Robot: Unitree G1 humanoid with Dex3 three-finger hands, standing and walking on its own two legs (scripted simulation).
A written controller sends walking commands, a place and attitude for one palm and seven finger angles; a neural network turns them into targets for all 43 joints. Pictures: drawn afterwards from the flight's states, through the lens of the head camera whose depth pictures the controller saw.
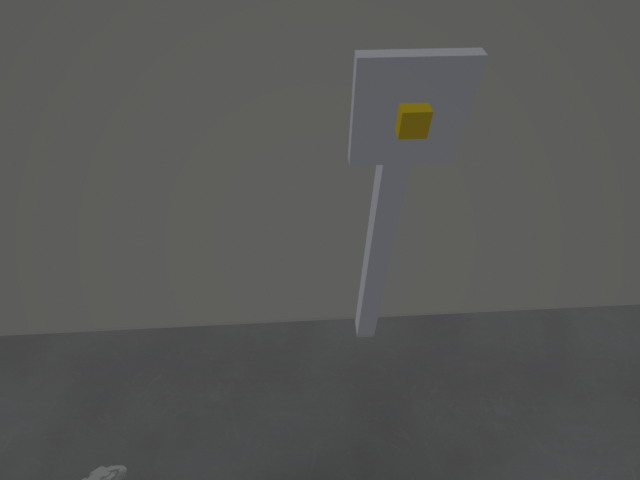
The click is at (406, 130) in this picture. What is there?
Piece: button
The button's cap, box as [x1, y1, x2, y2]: [395, 103, 432, 138]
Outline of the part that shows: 399,103 395,126 397,137 426,138 432,114 432,110 429,104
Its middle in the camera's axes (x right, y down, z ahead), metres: +0.16 -0.21 +0.68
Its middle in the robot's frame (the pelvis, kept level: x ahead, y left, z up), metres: +0.67 -0.12 +0.11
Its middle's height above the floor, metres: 0.88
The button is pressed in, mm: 0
